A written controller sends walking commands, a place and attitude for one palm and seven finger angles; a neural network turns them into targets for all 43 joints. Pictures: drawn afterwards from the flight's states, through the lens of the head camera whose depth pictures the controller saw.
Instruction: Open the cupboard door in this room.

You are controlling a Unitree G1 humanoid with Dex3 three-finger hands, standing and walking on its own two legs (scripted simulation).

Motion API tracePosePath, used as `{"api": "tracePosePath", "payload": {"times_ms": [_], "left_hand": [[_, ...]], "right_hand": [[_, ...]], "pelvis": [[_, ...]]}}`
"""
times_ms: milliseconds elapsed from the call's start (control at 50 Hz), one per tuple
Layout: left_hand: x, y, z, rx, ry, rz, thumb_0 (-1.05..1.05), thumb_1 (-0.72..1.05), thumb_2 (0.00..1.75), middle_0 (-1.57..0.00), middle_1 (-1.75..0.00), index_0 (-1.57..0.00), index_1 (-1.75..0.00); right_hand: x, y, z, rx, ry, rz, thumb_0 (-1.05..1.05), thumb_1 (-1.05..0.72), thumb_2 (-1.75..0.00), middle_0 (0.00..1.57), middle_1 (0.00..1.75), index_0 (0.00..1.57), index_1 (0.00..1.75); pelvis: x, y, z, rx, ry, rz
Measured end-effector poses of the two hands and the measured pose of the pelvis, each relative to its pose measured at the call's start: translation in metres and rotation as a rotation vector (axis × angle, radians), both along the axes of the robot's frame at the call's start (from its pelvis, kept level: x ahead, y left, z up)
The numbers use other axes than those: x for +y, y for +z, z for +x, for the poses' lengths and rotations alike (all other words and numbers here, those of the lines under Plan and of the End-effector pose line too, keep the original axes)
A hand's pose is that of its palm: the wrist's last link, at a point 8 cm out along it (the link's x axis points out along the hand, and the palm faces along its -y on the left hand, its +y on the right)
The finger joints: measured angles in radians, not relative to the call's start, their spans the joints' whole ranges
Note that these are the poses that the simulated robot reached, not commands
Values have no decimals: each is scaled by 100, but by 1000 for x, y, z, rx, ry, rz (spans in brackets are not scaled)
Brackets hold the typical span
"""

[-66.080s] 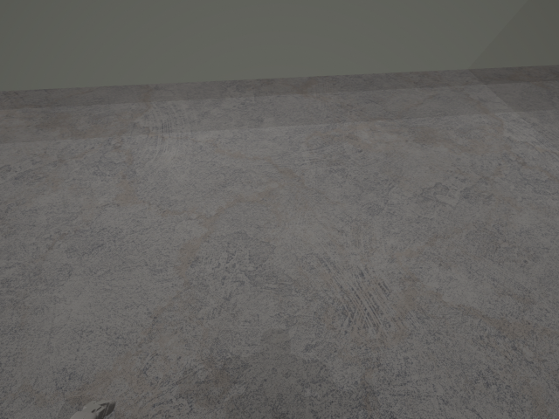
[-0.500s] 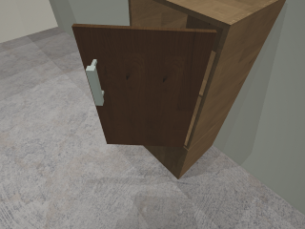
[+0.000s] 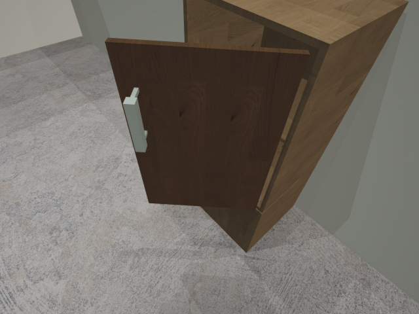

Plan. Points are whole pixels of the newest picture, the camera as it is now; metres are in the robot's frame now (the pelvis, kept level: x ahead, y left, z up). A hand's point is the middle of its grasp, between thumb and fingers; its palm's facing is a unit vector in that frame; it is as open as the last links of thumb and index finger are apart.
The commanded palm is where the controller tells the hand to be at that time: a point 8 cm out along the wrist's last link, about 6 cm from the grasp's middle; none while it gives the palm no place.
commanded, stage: raise the hand with hooked fingers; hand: left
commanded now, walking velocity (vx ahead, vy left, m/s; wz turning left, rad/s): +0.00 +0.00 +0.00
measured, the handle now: (138, 120) +0.50 +0.20 +0.08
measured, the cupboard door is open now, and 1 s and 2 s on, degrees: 45 45 45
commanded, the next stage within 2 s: none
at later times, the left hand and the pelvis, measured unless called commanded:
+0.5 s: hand out of the picture +0.13 +0.19 -0.02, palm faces +0.22 -0.97 -0.08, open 9.3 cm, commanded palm +0.13 +0.24 -0.01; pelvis -0.02 -0.05 -0.07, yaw +4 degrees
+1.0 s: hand (94, 256) +0.21 +0.22 +0.02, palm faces +0.01 -1.00 -0.06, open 12.3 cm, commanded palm +0.18 +0.28 +0.04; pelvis -0.02 -0.02 -0.04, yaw +2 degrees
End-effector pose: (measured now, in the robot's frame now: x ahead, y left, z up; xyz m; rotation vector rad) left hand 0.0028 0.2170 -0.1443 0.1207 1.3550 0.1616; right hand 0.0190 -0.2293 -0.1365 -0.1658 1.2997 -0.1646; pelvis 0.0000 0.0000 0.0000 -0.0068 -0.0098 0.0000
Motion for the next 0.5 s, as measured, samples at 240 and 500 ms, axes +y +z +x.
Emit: {"api": "tracePosePath", "payload": {"times_ms": [240, 500], "left_hand": [[-1, 163, 185, -1291, -66, -5, 1, 79, 84, -21, -39, -20, -39], [24, 128, 91, -1330, -27, 87, 1, 47, 71, -24, -58, -23, -57]], "right_hand": [[-26, 34, 117, -631, 95, -42, 1, -91, -90, 21, 30, 20, 30], [-49, 35, 181, -769, 257, -105, 1, -90, -90, 20, 30, 20, 30]], "pelvis": [[-13, -27, -12, 106, 28, 12], [-45, -69, -24, 179, 69, -31]]}}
